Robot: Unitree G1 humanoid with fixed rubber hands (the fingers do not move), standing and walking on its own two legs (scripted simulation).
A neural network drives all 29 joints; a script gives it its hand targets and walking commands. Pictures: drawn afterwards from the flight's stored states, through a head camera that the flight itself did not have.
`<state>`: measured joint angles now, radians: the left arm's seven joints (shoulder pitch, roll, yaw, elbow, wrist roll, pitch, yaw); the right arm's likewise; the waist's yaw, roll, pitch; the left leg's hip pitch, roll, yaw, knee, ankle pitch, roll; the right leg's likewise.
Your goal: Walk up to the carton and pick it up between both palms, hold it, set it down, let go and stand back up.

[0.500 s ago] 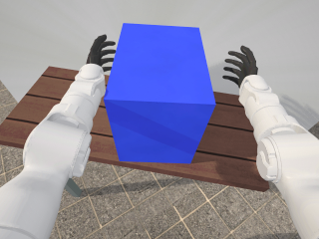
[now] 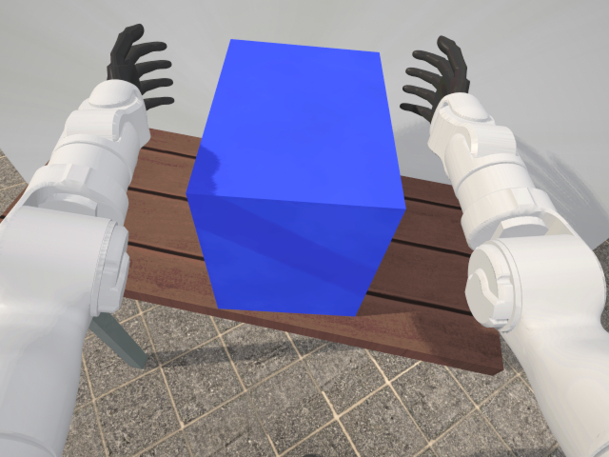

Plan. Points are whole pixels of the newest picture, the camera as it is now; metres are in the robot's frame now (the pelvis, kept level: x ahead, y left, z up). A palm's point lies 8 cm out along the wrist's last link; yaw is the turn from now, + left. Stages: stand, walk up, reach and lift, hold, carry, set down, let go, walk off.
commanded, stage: set down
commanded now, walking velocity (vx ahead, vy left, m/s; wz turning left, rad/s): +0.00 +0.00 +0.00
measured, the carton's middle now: (296, 184) +0.47 -0.03 +0.07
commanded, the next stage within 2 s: none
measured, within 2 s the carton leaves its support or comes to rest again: neither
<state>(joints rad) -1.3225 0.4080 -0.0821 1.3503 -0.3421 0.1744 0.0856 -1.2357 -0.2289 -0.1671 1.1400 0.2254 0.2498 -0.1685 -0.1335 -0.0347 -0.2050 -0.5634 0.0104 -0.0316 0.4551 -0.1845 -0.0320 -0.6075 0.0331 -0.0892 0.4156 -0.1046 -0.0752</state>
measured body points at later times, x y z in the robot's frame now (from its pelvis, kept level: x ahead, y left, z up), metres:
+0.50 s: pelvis +0.01 +0.02 +0.01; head +0.03 +0.02 +0.46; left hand +0.46 +0.17 +0.14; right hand +0.41 -0.24 +0.14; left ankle +0.01 +0.14 -0.73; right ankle +0.05 -0.07 -0.73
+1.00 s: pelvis +0.00 +0.02 +0.01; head -0.01 +0.04 +0.46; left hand +0.39 +0.19 +0.09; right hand +0.35 -0.21 +0.09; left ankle +0.01 +0.14 -0.73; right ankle +0.05 -0.07 -0.73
